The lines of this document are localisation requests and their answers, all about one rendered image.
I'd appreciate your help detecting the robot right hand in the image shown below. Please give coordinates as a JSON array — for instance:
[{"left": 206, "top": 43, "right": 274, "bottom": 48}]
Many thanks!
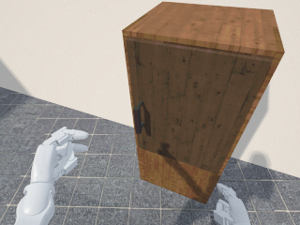
[{"left": 214, "top": 183, "right": 250, "bottom": 225}]

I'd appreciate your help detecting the robot left hand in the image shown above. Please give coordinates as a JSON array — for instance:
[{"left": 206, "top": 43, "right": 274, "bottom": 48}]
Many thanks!
[{"left": 30, "top": 127, "right": 89, "bottom": 184}]

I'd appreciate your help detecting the handle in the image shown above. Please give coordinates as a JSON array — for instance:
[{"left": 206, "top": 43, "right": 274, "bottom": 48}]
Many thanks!
[{"left": 133, "top": 100, "right": 144, "bottom": 134}]

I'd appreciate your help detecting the robot left forearm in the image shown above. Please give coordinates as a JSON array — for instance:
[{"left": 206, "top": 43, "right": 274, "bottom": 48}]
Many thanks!
[{"left": 14, "top": 181, "right": 55, "bottom": 225}]

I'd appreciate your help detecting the cupboard door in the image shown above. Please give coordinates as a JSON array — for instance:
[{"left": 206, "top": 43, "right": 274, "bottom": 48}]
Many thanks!
[{"left": 126, "top": 37, "right": 272, "bottom": 174}]

